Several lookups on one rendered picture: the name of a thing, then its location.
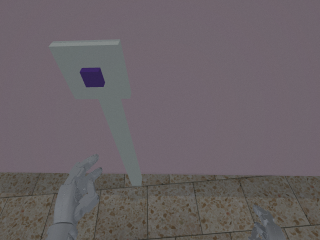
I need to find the button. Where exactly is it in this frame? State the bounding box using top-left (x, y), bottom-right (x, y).
top-left (80, 67), bottom-right (105, 87)

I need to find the right robot hand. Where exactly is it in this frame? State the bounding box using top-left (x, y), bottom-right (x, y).
top-left (248, 204), bottom-right (286, 240)

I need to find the left robot forearm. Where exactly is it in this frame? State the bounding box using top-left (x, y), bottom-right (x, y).
top-left (45, 222), bottom-right (78, 240)

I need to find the panel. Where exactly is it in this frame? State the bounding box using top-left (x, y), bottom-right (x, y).
top-left (49, 39), bottom-right (142, 187)

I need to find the left robot hand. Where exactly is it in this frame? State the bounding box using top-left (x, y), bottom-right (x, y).
top-left (53, 154), bottom-right (103, 227)

